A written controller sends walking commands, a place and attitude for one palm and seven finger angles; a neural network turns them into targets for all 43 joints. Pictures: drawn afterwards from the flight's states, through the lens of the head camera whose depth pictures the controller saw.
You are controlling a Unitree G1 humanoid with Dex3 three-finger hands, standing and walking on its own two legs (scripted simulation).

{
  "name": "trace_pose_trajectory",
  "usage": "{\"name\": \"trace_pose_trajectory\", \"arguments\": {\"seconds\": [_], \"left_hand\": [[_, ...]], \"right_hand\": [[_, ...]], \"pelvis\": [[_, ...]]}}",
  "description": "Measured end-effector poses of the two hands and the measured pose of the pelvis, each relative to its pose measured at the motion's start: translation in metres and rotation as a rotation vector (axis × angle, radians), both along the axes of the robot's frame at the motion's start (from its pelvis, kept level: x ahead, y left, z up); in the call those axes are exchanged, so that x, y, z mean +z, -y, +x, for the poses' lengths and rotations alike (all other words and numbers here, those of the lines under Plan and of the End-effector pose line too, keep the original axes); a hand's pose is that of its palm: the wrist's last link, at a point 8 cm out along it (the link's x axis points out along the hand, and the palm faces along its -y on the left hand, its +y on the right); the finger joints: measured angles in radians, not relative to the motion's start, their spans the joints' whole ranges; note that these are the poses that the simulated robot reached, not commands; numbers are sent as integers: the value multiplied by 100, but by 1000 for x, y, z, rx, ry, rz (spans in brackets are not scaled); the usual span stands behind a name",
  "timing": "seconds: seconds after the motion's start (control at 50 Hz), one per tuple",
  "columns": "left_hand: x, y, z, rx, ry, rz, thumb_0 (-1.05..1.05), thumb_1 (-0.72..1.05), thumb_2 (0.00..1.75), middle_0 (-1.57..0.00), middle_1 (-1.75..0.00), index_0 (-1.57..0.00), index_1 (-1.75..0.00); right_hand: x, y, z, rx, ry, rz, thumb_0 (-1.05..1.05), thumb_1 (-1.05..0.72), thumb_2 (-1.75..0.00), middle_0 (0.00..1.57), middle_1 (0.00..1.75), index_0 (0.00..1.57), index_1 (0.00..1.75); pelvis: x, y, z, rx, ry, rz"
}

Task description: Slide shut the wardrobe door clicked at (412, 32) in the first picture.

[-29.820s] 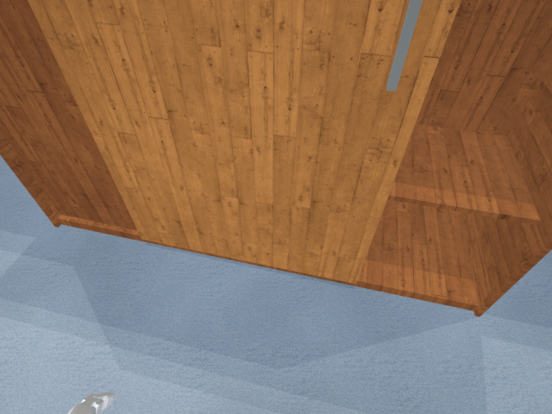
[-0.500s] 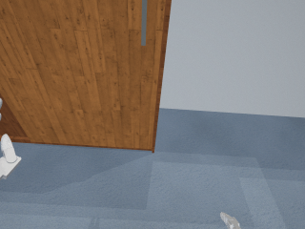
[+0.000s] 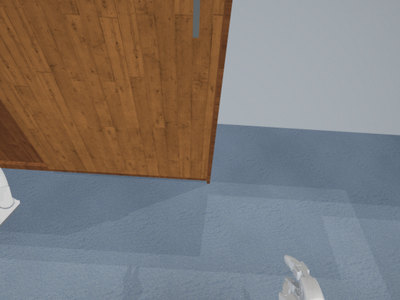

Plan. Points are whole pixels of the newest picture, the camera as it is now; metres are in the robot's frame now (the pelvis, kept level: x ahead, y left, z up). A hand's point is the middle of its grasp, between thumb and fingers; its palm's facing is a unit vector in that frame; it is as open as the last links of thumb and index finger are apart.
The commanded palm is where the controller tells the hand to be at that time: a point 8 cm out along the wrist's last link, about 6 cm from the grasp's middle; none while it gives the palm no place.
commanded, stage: stop stepping back and stand still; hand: left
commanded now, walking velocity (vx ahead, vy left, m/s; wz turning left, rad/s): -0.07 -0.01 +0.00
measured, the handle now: out of the picture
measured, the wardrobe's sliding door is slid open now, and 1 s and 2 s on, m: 0.00 0.00 0.00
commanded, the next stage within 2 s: let the arm hang, fingers relaxed in 0.38 s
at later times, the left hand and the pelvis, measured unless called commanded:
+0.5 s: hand (37, 196) +0.23 +0.26 +0.16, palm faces +0.39 -0.79 -0.48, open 7.4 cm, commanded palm none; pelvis +0.02 +0.00 +0.01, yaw +0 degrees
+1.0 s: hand out of the picture -0.02 +0.23 -0.17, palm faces -0.02 -0.98 -0.22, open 7.2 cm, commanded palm none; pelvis +0.01 +0.03 +0.01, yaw +1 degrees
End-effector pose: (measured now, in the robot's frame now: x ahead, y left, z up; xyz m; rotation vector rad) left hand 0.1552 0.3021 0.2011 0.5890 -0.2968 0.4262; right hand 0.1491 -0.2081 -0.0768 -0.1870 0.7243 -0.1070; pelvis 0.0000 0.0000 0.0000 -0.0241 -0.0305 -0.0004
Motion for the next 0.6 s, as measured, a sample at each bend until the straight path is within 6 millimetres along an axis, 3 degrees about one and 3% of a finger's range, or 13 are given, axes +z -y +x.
{"name": "trace_pose_trajectory", "arguments": {"seconds": [0.08,0.2,0.36,0.48,0.52,0.6], "left_hand": [[-9,5,5,3,-44,-51,2,89,90,-21,-30,-21,-31],[-25,5,15,18,-109,-108,2,88,90,-21,-30,-22,-31],[-18,6,26,0,-90,-87,2,88,90,-22,-30,-22,-31],[-17,4,28,-10,-103,-72,2,88,90,-22,-30,-22,-31],[-42,-1,36,-30,-193,-68,1,89,90,-21,-30,-21,-31],[-154,-10,45,5,-644,-226,1,89,90,-20,-30,-20,-30]], "right_hand": [[-6,-2,7,4,-15,24,1,-90,-89,20,30,20,30],[-1,12,15,-27,-13,-9,1,-91,-89,20,30,20,30],[10,31,26,-52,4,-65,1,-91,-89,20,30,20,30],[13,31,32,-72,21,-64,1,-91,-89,20,30,20,30],[5,31,33,-24,14,-47,1,-91,-89,20,30,20,30],[-20,38,27,14,-91,-36,1,-91,-89,20,30,20,30]], "pelvis": [[1,0,5,-3,-8,-4],[4,1,13,-6,-15,3],[5,1,19,-5,-27,1],[6,-2,23,-9,-31,1],[4,-6,22,-3,-42,-1],[-4,-15,16,1,-46,1]]}}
